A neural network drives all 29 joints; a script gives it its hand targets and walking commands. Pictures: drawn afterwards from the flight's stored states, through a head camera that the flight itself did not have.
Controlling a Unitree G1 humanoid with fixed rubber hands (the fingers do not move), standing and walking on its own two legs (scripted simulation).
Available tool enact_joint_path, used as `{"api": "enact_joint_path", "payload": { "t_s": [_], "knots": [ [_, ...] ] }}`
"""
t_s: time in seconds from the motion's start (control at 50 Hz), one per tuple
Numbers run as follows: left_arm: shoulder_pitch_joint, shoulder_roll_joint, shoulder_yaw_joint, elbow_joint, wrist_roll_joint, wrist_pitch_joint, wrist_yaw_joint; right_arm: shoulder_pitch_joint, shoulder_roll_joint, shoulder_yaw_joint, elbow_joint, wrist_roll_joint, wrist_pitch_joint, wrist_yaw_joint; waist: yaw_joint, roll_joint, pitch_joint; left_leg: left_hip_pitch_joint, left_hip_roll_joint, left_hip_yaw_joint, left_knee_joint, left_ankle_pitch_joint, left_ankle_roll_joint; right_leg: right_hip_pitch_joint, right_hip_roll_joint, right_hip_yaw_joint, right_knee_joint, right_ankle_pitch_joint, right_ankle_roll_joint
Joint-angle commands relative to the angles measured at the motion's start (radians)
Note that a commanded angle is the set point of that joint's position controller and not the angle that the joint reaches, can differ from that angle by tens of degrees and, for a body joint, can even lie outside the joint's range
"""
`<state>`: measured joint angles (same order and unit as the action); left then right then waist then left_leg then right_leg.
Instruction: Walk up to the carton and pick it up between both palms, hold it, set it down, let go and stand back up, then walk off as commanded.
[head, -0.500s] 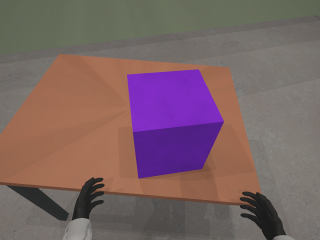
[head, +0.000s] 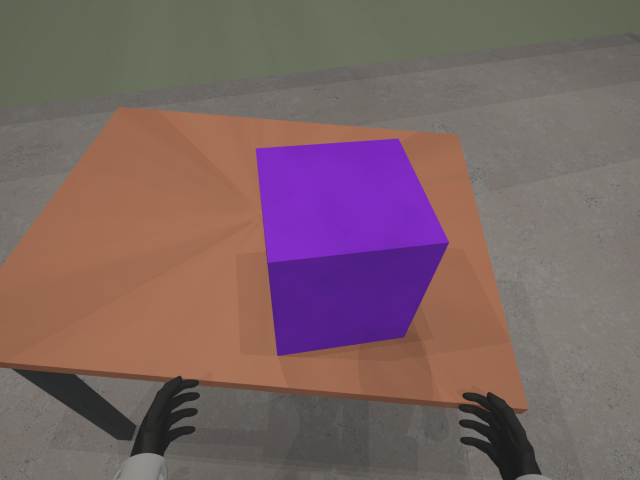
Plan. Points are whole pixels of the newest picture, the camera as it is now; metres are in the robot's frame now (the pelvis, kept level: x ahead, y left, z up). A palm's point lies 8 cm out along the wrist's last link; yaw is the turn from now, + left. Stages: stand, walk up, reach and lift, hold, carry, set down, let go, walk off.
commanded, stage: set down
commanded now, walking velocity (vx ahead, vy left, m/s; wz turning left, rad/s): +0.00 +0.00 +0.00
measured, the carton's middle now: (336, 250) +0.44 +0.04 +0.00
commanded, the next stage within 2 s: let go in 0.76 s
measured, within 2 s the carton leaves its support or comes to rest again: neither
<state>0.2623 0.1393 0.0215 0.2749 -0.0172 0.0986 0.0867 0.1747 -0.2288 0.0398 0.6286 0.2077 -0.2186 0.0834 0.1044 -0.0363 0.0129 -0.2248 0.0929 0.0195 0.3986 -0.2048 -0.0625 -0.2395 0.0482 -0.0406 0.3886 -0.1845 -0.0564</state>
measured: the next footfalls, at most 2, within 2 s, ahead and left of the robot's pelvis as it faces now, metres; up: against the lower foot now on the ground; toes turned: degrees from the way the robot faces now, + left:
none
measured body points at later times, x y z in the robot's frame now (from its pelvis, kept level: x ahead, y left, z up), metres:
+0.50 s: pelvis +0.01 +0.00 +0.00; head +0.05 +0.02 +0.45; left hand +0.16 +0.24 -0.08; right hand +0.21 -0.19 -0.08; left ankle +0.00 +0.16 -0.74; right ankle +0.01 -0.09 -0.74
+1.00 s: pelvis +0.01 +0.01 +0.00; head +0.06 +0.03 +0.45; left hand +0.16 +0.25 -0.09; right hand +0.20 -0.19 -0.09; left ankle +0.00 +0.16 -0.74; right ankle +0.01 -0.09 -0.74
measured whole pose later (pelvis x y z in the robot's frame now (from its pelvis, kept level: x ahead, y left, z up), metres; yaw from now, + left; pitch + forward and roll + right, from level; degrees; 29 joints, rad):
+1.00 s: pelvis +0.01 +0.01 +0.00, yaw +0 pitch +2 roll -1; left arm 0.25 0.20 0.02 0.36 -0.02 0.14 0.00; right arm 0.18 -0.14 0.00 0.70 0.10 -0.25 -0.02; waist 0.10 -0.04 0.07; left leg -0.22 0.09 0.02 0.42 -0.23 -0.06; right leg -0.23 0.05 -0.04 0.39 -0.20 -0.05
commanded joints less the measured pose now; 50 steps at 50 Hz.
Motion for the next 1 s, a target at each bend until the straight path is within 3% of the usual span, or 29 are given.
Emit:
{"api": "enact_joint_path", "payload": {
  "t_s": [0.0, 0.02, 0.06, 0.08, 0.1, 0.12, 0.16, 0.26, 0.28, 0.34, 0.38, 0.4, 0.42, 0.46, 0.48, 0.5, 0.52, 0.54, 0.58, 0.62, 0.66, 0.7, 0.74, 0.76, 0.78, 0.88, 0.9, 0.94, 0.98],
  "knots": [
    [-0.114, 0.147, 0.021, -0.119, -0.040, -0.014, -0.017, -0.063, -0.093, -0.095, -0.088, -0.101, -0.022, -0.037, -0.127, -0.038, -0.091, 0.040, -0.110, 0.046, -0.077, 0.026, 0.065, 0.182, -0.070, 0.097, -0.093, -0.021, 0.049],
    [-0.131, 0.162, 0.014, -0.197, -0.044, -0.029, -0.002, -0.084, -0.107, -0.109, -0.127, -0.086, -0.032, -0.030, -0.113, -0.019, -0.135, 0.050, -0.099, 0.046, -0.074, 0.034, 0.056, 0.196, -0.069, 0.091, -0.092, -0.042, 0.048],
    [-0.100, 0.160, 0.035, -0.042, -0.039, -0.007, -0.037, -0.042, -0.061, -0.072, -0.078, -0.124, -0.015, -0.055, -0.123, -0.079, -0.092, 0.040, -0.121, 0.069, -0.070, 0.018, 0.073, 0.202, -0.086, 0.108, -0.090, 0.022, 0.058],
    [-0.113, 0.177, 0.036, -0.091, -0.043, -0.008, -0.038, -0.054, -0.054, -0.073, -0.085, -0.118, -0.019, -0.056, -0.122, -0.067, -0.092, 0.038, -0.119, 0.057, -0.070, 0.025, 0.068, 0.219, -0.105, 0.119, -0.102, 0.024, 0.062],
    [-0.119, 0.198, 0.038, -0.037, -0.038, 0.001, -0.055, -0.039, -0.031, -0.065, -0.019, -0.126, -0.004, -0.071, -0.139, -0.062, -0.042, 0.016, -0.125, 0.066, -0.077, -0.020, 0.072, 0.206, -0.096, 0.120, -0.100, -0.010, 0.066],
    [-0.130, 0.201, 0.051, -0.182, -0.049, -0.015, -0.038, -0.062, -0.047, -0.075, -0.115, -0.108, -0.020, -0.065, -0.117, -0.050, -0.100, 0.028, -0.119, 0.062, -0.076, 0.022, 0.067, 0.222, -0.096, 0.109, -0.088, 0.000, 0.066],
    [-0.124, 0.207, 0.056, -0.127, -0.051, -0.013, -0.048, -0.056, -0.027, -0.073, -0.100, -0.135, -0.023, -0.082, -0.126, -0.054, -0.102, 0.026, -0.122, 0.073, -0.066, 0.012, 0.069, 0.225, -0.103, 0.115, -0.088, 0.026, 0.072],
    [-0.082, 0.200, 0.052, -0.136, -0.052, -0.018, -0.056, -0.027, -0.034, -0.077, -0.080, -0.132, -0.034, -0.089, -0.127, -0.031, -0.120, 0.055, -0.116, 0.062, -0.064, 0.087, 0.060, 0.233, -0.088, 0.087, -0.069, 0.127, 0.066],
    [-0.088, 0.205, 0.046, -0.044, -0.028, 0.000, -0.069, -0.002, -0.016, -0.086, -0.025, -0.160, -0.028, -0.094, -0.135, -0.024, -0.097, 0.056, -0.116, 0.066, -0.058, 0.054, 0.064, 0.217, -0.088, 0.087, -0.075, 0.117, 0.069],
    [-0.075, 0.218, 0.052, -0.058, -0.037, -0.009, -0.088, -0.012, -0.009, -0.062, -0.013, -0.150, -0.034, -0.109, -0.143, -0.028, -0.110, 0.067, -0.118, 0.067, -0.050, 0.074, 0.060, 0.228, -0.099, 0.098, -0.059, 0.182, 0.081],
    [-0.068, 0.213, 0.051, -0.127, -0.038, -0.023, -0.071, -0.021, -0.019, -0.053, -0.055, -0.134, -0.051, -0.103, -0.130, 0.001, -0.167, 0.083, -0.115, 0.058, -0.045, 0.110, 0.053, 0.241, -0.091, 0.091, -0.053, 0.201, 0.073],
    [-0.072, 0.207, 0.056, 0.014, -0.013, 0.000, -0.089, 0.008, 0.008, -0.059, 0.028, -0.173, -0.035, -0.114, -0.145, -0.011, -0.070, 0.059, -0.119, 0.060, -0.053, 0.055, 0.059, 0.216, -0.091, 0.089, -0.071, 0.139, 0.075],
    [-0.107, 0.208, 0.049, -0.104, -0.034, -0.012, -0.078, -0.046, -0.030, -0.076, -0.045, -0.158, -0.045, -0.109, -0.135, -0.012, -0.141, 0.091, -0.106, 0.060, -0.054, 0.071, 0.055, 0.217, -0.082, 0.073, -0.063, 0.105, 0.071],
    [-0.118, 0.214, 0.044, -0.085, -0.043, -0.016, -0.085, -0.036, -0.003, -0.072, -0.027, -0.166, -0.043, -0.116, -0.143, -0.031, -0.115, 0.083, -0.113, 0.062, -0.054, 0.067, 0.056, 0.200, -0.084, 0.078, -0.065, 0.129, 0.075],
    [-0.097, 0.212, 0.049, -0.015, -0.036, -0.005, -0.096, -0.013, 0.002, -0.071, 0.007, -0.176, -0.037, -0.122, -0.152, -0.046, -0.119, 0.095, -0.114, 0.065, -0.050, 0.083, 0.060, 0.202, -0.088, 0.083, -0.064, 0.160, 0.079],
    [-0.109, 0.224, 0.063, -0.044, -0.026, -0.012, -0.091, -0.032, 0.008, -0.067, -0.032, -0.171, -0.053, -0.124, -0.138, -0.025, -0.151, 0.069, -0.115, 0.060, -0.043, 0.080, 0.054, 0.227, -0.086, 0.084, -0.046, 0.193, 0.082],
    [-0.090, 0.213, 0.058, -0.023, -0.021, -0.007, -0.103, -0.007, 0.018, -0.050, 0.021, -0.177, -0.048, -0.130, -0.150, -0.027, -0.111, 0.067, -0.122, 0.071, -0.049, 0.061, 0.056, 0.231, -0.092, 0.088, -0.060, 0.179, 0.082],
    [-0.105, 0.218, 0.062, -0.004, -0.009, 0.003, -0.101, -0.012, 0.026, -0.058, 0.049, -0.178, -0.047, -0.129, -0.155, 0.016, -0.103, 0.064, -0.121, 0.068, -0.044, 0.064, 0.051, 0.216, -0.094, 0.087, -0.060, 0.179, 0.082],
    [-0.109, 0.222, 0.056, -0.031, -0.003, 0.006, -0.097, -0.021, 0.016, -0.075, 0.051, -0.184, -0.046, -0.126, -0.146, 0.028, -0.102, 0.080, -0.108, 0.065, -0.054, 0.055, 0.051, 0.200, -0.078, 0.069, -0.064, 0.133, 0.075],
    [-0.116, 0.232, 0.056, -0.039, -0.025, 0.007, -0.100, -0.062, 0.009, -0.083, -0.008, -0.187, -0.052, -0.132, -0.135, -0.019, -0.125, 0.079, -0.114, 0.077, -0.060, 0.021, 0.059, 0.197, -0.075, 0.063, -0.069, 0.064, 0.073],
    [-0.118, 0.227, 0.061, -0.026, -0.003, 0.018, -0.096, -0.056, 0.014, -0.085, 0.021, -0.194, -0.048, -0.132, -0.132, 0.021, -0.062, 0.069, -0.112, 0.073, -0.065, 0.010, 0.056, 0.175, -0.082, 0.058, -0.064, 0.077, 0.073],
    [-0.112, 0.219, 0.050, -0.008, -0.009, 0.025, -0.098, -0.051, 0.024, -0.081, 0.030, -0.191, -0.037, -0.128, -0.143, 0.012, -0.064, 0.072, -0.115, 0.072, -0.065, 0.007, 0.059, 0.170, -0.073, 0.062, -0.071, 0.054, 0.072],
    [-0.121, 0.211, 0.042, -0.035, -0.008, 0.015, -0.095, -0.027, 0.014, -0.094, 0.033, -0.201, -0.051, -0.127, -0.153, 0.010, -0.123, 0.061, -0.116, 0.064, -0.044, 0.011, 0.057, 0.201, -0.074, 0.068, -0.050, 0.090, 0.072],
    [-0.130, 0.235, 0.058, -0.032, -0.013, 0.013, -0.096, -0.054, 0.018, -0.078, 0.015, -0.191, -0.050, -0.129, -0.133, -0.006, -0.115, 0.070, -0.112, 0.071, -0.060, 0.016, 0.060, 0.206, -0.067, 0.065, -0.055, 0.079, 0.072],
    [-0.127, 0.219, 0.039, -0.049, -0.013, 0.012, -0.089, -0.031, 0.015, -0.094, 0.048, -0.197, -0.053, -0.125, -0.156, 0.035, -0.115, 0.084, -0.105, 0.060, -0.056, 0.042, 0.045, 0.195, -0.071, 0.053, -0.049, 0.118, 0.071],
    [-0.103, 0.200, 0.041, -0.030, -0.007, 0.008, -0.084, -0.023, -0.008, -0.100, 0.053, -0.193, -0.070, -0.117, -0.142, 0.021, -0.138, 0.084, -0.104, 0.049, -0.031, 0.060, 0.051, 0.205, -0.068, 0.059, -0.044, 0.158, 0.072],
    [-0.102, 0.207, 0.029, -0.038, -0.007, 0.003, -0.082, -0.007, -0.008, -0.103, 0.067, -0.186, -0.074, -0.113, -0.159, 0.036, -0.131, 0.089, -0.096, 0.035, -0.033, 0.077, 0.051, 0.194, -0.058, 0.047, -0.036, 0.174, 0.069],
    [-0.100, 0.192, 0.031, -0.033, 0.002, 0.008, -0.081, -0.038, -0.025, -0.099, 0.067, -0.190, -0.074, -0.110, -0.134, 0.041, -0.118, 0.104, -0.100, 0.040, -0.040, 0.103, 0.049, 0.188, -0.046, 0.041, -0.036, 0.183, 0.067],
    [-0.076, 0.182, 0.034, -0.026, 0.004, 0.005, -0.083, -0.023, -0.032, -0.087, 0.074, -0.178, -0.078, -0.105, -0.136, 0.038, -0.147, 0.123, -0.102, 0.042, -0.031, 0.124, 0.047, 0.200, -0.047, 0.045, -0.037, 0.215, 0.067]
  ]
}}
